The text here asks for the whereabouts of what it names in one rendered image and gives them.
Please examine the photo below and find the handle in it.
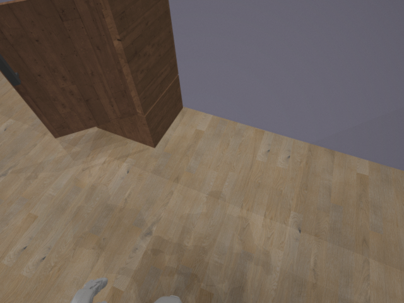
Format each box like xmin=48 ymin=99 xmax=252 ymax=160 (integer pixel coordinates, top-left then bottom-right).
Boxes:
xmin=0 ymin=54 xmax=21 ymax=86

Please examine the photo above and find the left robot hand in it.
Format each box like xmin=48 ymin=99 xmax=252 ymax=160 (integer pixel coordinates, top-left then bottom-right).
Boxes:
xmin=71 ymin=278 xmax=108 ymax=303

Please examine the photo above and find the cupboard door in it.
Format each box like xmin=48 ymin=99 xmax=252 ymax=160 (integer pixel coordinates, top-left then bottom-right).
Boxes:
xmin=0 ymin=0 xmax=138 ymax=138

